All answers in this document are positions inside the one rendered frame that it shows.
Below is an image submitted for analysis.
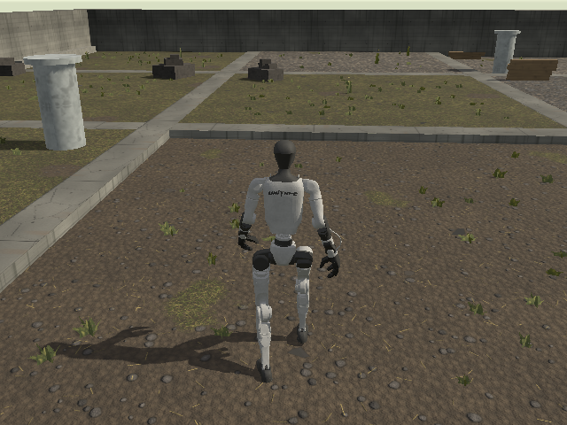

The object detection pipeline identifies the robot right hand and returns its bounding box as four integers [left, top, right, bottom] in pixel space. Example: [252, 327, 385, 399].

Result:
[320, 254, 340, 278]

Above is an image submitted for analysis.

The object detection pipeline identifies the robot left forearm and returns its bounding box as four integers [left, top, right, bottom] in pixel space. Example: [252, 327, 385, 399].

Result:
[238, 212, 252, 239]

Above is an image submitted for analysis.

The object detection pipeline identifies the robot left hand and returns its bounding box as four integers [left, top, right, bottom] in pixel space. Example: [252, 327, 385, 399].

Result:
[238, 235, 259, 251]

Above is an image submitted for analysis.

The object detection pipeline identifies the robot right forearm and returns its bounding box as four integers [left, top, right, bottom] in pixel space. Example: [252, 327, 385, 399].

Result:
[317, 215, 338, 258]

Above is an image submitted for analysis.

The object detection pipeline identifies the left robot thigh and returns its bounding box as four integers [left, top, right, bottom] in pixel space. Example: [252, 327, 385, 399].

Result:
[252, 248, 272, 322]

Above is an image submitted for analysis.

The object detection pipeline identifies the right robot upper arm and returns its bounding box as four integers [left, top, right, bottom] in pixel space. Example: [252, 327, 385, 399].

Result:
[302, 179, 326, 229]

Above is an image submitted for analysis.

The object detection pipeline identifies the left robot upper arm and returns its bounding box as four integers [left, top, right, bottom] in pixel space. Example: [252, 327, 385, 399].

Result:
[242, 177, 267, 225]

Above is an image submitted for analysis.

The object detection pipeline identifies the robot thigh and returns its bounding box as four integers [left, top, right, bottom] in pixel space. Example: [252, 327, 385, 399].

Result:
[252, 248, 272, 322]
[295, 246, 313, 294]

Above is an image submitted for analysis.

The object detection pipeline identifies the right robot thigh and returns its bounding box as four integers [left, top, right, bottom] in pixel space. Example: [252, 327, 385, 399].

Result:
[295, 246, 313, 294]

